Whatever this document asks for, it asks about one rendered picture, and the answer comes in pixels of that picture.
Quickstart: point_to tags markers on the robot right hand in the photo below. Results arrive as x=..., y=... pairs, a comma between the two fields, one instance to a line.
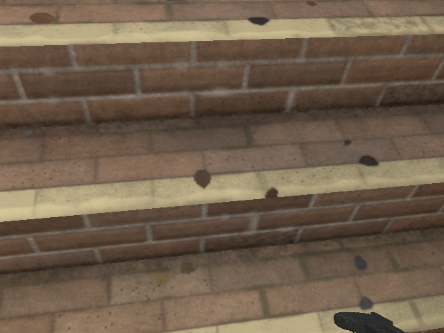
x=365, y=323

